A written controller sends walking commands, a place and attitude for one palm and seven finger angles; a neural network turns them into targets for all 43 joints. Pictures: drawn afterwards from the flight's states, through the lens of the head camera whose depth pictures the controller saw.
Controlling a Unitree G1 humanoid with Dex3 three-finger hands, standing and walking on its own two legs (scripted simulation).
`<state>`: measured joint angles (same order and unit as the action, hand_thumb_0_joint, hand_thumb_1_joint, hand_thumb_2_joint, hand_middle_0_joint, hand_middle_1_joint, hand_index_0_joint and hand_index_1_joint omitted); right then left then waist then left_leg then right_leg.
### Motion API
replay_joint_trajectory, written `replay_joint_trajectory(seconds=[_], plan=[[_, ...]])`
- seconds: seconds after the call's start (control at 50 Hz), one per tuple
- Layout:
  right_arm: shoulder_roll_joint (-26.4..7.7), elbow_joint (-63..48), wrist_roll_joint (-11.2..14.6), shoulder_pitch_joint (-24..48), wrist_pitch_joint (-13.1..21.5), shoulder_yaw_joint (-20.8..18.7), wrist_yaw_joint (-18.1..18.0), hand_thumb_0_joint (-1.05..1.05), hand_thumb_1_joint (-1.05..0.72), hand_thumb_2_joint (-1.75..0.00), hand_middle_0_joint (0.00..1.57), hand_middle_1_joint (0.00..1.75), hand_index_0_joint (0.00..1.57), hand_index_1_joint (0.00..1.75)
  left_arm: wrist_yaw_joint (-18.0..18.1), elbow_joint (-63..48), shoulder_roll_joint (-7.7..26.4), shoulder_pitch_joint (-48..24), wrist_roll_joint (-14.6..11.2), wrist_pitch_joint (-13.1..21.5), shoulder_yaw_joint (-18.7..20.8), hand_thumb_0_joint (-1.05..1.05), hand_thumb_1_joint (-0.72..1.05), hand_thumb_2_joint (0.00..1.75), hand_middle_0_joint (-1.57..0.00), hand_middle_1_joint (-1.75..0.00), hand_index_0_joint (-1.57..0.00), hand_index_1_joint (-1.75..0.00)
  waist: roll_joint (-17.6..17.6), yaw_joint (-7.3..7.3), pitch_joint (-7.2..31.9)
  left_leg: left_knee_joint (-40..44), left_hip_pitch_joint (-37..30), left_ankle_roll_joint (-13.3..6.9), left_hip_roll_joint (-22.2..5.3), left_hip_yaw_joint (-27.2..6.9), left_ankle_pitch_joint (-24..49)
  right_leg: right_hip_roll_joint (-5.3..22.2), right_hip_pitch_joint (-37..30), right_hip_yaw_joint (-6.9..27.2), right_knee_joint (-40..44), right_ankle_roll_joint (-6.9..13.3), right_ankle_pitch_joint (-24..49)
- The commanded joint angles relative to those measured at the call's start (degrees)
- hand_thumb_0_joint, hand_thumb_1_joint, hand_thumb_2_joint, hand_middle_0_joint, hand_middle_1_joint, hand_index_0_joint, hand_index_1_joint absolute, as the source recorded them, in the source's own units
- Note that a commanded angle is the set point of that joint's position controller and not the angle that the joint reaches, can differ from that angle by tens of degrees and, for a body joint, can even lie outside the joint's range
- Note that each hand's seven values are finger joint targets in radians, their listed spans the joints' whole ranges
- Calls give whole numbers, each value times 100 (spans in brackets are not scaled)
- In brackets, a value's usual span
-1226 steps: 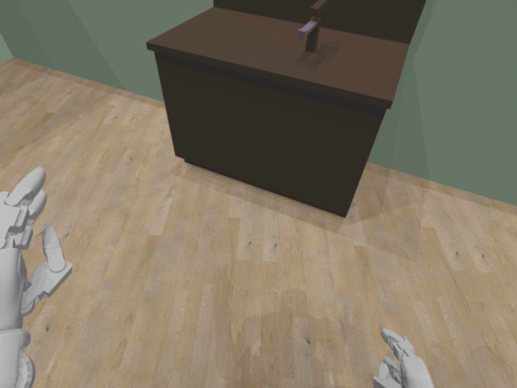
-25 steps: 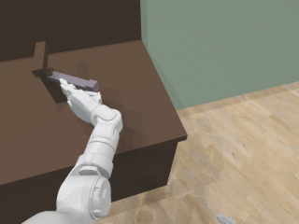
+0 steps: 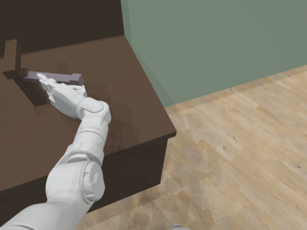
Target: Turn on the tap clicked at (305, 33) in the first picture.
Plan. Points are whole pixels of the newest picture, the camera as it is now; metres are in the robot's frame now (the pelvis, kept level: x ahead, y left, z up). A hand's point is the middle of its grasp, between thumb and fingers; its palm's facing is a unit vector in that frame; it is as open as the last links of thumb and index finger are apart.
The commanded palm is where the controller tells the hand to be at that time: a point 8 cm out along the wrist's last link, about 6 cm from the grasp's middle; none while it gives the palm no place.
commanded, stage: push the lever round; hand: left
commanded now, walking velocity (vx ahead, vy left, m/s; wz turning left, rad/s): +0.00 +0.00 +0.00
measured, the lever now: (76, 80) +0.50 +0.20 +0.10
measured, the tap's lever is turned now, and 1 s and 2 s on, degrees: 62 75 75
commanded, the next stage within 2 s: lift the hand up off the lever in 0.04 s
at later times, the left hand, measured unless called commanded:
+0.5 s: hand (83, 81) +0.50 +0.18 +0.10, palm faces +0.81 -0.57 -0.12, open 7.9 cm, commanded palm +0.45 +0.19 +0.11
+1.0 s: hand (81, 77) +0.49 +0.18 +0.12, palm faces +0.80 -0.59 -0.13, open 7.8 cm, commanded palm +0.44 +0.19 +0.13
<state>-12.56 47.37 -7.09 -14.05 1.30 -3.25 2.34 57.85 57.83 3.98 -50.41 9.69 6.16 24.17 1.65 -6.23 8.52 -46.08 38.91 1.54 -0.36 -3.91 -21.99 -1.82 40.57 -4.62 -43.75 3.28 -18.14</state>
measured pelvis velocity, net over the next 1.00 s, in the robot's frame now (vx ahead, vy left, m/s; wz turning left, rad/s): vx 0.03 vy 0.01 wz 0.01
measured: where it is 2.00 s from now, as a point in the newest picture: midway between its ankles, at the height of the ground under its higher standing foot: outside the picture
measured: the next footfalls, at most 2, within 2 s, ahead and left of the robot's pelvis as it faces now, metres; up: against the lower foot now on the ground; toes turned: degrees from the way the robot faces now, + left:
none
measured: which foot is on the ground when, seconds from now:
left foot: down 0.00-1.00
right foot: down 0.00-1.00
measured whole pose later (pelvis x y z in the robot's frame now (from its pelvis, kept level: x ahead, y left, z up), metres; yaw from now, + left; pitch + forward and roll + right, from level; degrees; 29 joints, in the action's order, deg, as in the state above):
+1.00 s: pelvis +0.03 +0.01 +0.01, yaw +0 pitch +13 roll -1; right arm -11.6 46.4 -7.2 -13.8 -0.1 -3.5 4.2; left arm 55.3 49.0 0.0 -47.4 7.5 -1.5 20.7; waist 2.1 -3.5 8.3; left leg -40.4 30.7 1.1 0.1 -3.8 -22.1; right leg -1.4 32.3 -4.4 -38.4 2.5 -18.6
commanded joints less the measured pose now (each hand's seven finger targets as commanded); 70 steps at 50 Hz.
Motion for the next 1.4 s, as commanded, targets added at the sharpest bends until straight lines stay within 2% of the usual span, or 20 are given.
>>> replay_joint_trajectory(seconds=[0.0,0.06,0.16,0.24,0.34,0.36,0.42,0.48,0.56,0.6,0.66,0.74,0.82,0.86,0.94,1.08,1.16,1.22,1.36,1.38], plan=[[-709,-463,36,-174,173,-158,-30,0,-90,-90,20,30,20,30,-32,-1065,1017,-3159,248,351,-341,0,90,90,-15,-15,-15,-15,-222,-221,1934,421,-343,-285,139,381,661,244,-1506,371,850,-305,513],[-761,-390,9,-279,194,-170,-30,0,-90,-90,20,30,20,30,-12,-707,1291,-3123,255,373,-80,0,90,90,-15,-15,-15,-15,-261,-201,1855,428,-245,-294,141,353,591,210,-1429,349,850,-299,433],[-765,-399,-24,-483,168,-189,26,0,-90,-90,20,30,20,30,17,-747,1484,-3225,274,444,116,0,90,90,-15,-15,-15,-15,-97,-161,2320,384,-428,-270,133,356,1135,200,-1668,293,664,-299,1184],[-747,-474,-44,-603,140,-214,116,0,-90,-90,20,30,20,30,-23,-864,1259,-2990,290,420,16,0,90,90,-15,-15,-15,-15,-77,-103,2521,386,-667,-220,99,382,1625,143,-1759,191,561,-275,1577],[-763,-498,-47,-644,134,-242,186,0,-90,-90,20,30,20,30,-63,-1122,1081,-2836,223,364,-52,0,90,90,-15,-15,-15,-15,-168,-73,2384,450,-798,-203,81,388,1811,107,-1848,151,618,-264,1746],[-786,-470,-54,-650,134,-250,172,0,-90,-90,20,30,20,30,-49,-1134,1288,-2790,208,355,155,0,90,90,-15,-15,-15,-15,-194,-33,2367,467,-797,-205,84,363,1827,108,-1899,144,617,-257,1752],[-748,-471,-48,-614,140,-253,209,0,-90,-90,20,30,20,30,-93,-1337,933,-2882,222,315,-189,0,90,90,-15,-15,-15,-15,-155,-101,2158,534,-909,-183,68,366,1802,93,-1797,112,673,-247,1624],[-750,-464,-59,-591,141,-244,216,0,-90,-90,20,30,20,30,-104,-1319,939,-2794,247,243,-177,0,90,90,-15,-15,-15,-15,-164,-68,1999,597,-939,-179,67,353,1793,86,-1764,80,692,-232,1542],[-748,-449,-77,-542,135,-261,210,0,-90,-90,20,30,20,30,-85,-1642,1015,-2849,255,190,-129,0,90,90,-15,-15,-15,-15,82,25,2138,605,-1144,-129,79,347,2022,82,-1856,71,677,-200,1693],[-694,-495,-72,-526,123,-266,230,0,-90,-90,20,30,20,30,-110,-1911,717,-2796,227,161,-386,0,90,90,-15,-15,-15,-15,173,13,2341,546,-1380,-74,60,365,2420,80,-1912,55,621,-189,1997],[-710,-487,-86,-542,90,-297,217,0,-90,-90,20,30,20,30,-141,-1944,736,-2450,208,27,-312,0,90,90,-15,-15,-15,-15,26,83,2313,547,-1445,2,31,312,2753,69,-2014,-1,585,-179,2193],[-711,-544,-15,-431,50,-271,197,0,-90,-90,20,30,20,30,-219,-1870,460,-2360,83,-229,-525,0,90,90,-15,-15,-15,-15,-302,46,2068,678,-1303,-39,58,355,2437,107,-2150,13,725,-210,2115],[-681,-522,5,-315,35,-252,179,0,-90,-90,20,30,20,30,-252,-1964,170,-2430,-7,-387,-760,0,90,90,-15,-15,-15,-15,-234,41,1927,733,-1503,-18,57,349,2512,107,-2103,-11,814,-200,2079],[-709,-501,3,-282,20,-254,139,0,-90,-90,20,30,20,30,-226,-1959,461,-2370,8,-430,-501,0,90,90,-15,-15,-15,-15,-207,120,1905,779,-1461,-16,74,343,2448,114,-2193,6,845,-195,2073],[-635,-542,16,-175,2,-230,145,0,-90,-90,20,30,20,30,-211,-2181,214,-2468,45,-495,-751,0,90,90,-15,-15,-15,-15,-244,109,1963,787,-1516,-26,89,370,2437,146,-2280,13,866,-202,2149],[-635,-544,48,-35,-7,-187,56,0,-90,-90,20,30,20,30,-168,-2054,563,-2674,84,-617,-503,0,90,90,-15,-15,-15,-15,-428,123,1811,911,-1292,-121,127,400,1944,217,-2398,107,1023,-257,1907],[-636,-542,27,-56,-5,-215,17,0,-90,-90,20,30,20,30,-176,-2184,766,-2543,109,-613,-339,0,90,90,-15,-15,-15,-15,-385,187,2087,873,-1372,-141,138,411,2094,216,-2602,124,993,-275,2210],[-615,-570,37,-71,-3,-203,46,0,-90,-90,20,30,20,30,-204,-2312,555,-2581,141,-649,-559,0,90,90,-15,-15,-15,-15,-247,161,2116,877,-1506,-119,117,439,2295,224,-2593,108,953,-263,2406],[-664,-558,97,21,29,-234,-12,0,-90,-90,20,30,20,30,-265,-2544,681,-2385,19,-776,-496,0,90,90,-15,-15,-15,-15,-301,224,1908,1037,-1507,-134,116,437,2097,210,-2759,141,1140,-260,2208],[-646,-587,117,44,37,-216,-6,0,-90,-90,20,30,20,30,-292,-2631,461,-2429,-15,-792,-695,0,90,90,-15,-15,-15,-15,-344,183,1916,1063,-1602,-131,106,446,2168,214,-2760,122,1139,-254,2244]])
